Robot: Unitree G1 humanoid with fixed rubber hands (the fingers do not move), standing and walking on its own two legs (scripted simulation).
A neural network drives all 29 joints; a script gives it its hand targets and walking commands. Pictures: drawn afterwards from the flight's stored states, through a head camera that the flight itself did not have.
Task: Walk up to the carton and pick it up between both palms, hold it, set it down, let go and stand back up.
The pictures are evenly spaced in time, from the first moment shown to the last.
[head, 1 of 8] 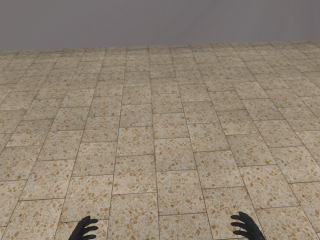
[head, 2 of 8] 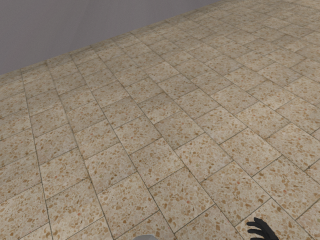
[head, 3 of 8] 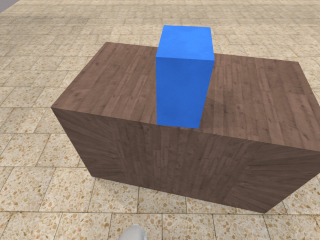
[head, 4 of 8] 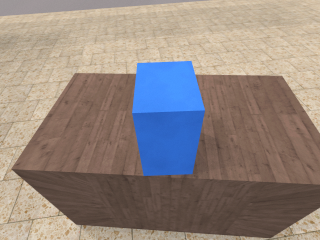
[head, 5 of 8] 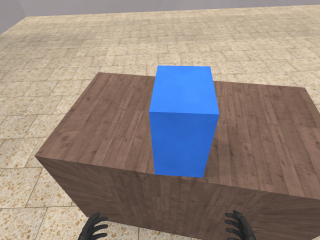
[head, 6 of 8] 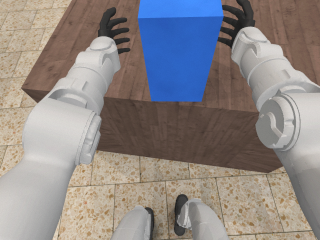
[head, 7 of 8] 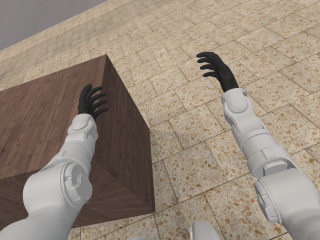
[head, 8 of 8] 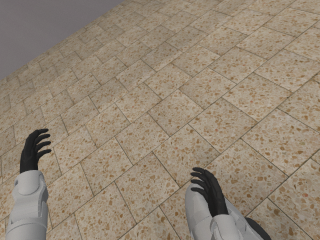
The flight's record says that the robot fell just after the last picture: yes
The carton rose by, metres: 0.00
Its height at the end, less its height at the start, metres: +0.00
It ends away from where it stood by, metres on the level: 0.02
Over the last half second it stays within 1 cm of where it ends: yes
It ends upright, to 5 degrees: yes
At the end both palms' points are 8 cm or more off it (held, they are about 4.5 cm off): yes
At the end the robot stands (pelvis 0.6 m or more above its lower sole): no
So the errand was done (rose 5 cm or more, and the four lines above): no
